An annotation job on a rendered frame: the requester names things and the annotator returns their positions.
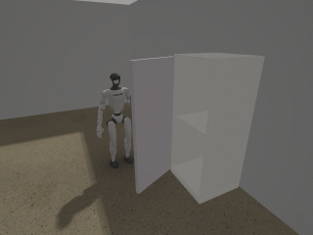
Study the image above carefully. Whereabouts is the right robot upper arm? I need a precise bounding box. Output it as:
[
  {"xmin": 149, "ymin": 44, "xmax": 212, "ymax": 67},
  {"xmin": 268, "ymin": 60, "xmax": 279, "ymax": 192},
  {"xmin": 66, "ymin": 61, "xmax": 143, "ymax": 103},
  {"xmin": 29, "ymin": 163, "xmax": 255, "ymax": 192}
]
[{"xmin": 100, "ymin": 89, "xmax": 110, "ymax": 111}]

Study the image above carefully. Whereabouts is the left robot upper arm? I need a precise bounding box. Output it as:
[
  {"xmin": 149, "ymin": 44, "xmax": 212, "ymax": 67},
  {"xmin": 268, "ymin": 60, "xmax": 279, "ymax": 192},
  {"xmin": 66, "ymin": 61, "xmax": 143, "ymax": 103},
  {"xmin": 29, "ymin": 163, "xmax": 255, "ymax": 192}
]
[{"xmin": 122, "ymin": 87, "xmax": 131, "ymax": 105}]

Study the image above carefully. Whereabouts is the robot right hand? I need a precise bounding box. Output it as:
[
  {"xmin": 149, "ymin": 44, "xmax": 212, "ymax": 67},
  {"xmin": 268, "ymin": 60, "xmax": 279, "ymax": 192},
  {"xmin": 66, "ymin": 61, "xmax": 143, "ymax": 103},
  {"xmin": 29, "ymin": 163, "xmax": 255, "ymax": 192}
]
[{"xmin": 96, "ymin": 124, "xmax": 104, "ymax": 139}]

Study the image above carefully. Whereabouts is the fridge door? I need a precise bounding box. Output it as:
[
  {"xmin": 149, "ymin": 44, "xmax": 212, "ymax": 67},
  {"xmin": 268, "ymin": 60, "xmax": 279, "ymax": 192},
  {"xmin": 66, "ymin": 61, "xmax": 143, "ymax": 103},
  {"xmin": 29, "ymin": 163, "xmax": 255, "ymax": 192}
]
[{"xmin": 129, "ymin": 56, "xmax": 175, "ymax": 194}]

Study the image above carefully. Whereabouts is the right robot shin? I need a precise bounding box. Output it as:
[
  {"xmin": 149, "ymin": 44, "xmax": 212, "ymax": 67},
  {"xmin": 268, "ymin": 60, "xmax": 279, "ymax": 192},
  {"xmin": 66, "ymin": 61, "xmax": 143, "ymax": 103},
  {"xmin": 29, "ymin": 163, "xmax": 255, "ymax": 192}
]
[{"xmin": 110, "ymin": 142, "xmax": 116, "ymax": 162}]

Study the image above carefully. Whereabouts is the right robot forearm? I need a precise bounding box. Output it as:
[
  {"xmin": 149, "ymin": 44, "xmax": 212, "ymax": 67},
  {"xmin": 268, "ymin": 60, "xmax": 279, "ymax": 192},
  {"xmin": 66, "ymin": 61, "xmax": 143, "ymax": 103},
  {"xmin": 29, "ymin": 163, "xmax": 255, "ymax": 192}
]
[{"xmin": 97, "ymin": 105, "xmax": 103, "ymax": 125}]

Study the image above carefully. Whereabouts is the left robot thigh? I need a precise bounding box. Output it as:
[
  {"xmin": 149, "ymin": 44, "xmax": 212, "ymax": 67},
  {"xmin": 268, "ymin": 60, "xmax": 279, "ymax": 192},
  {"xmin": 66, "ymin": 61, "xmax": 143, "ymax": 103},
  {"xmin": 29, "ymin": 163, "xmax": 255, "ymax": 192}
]
[{"xmin": 123, "ymin": 117, "xmax": 132, "ymax": 144}]

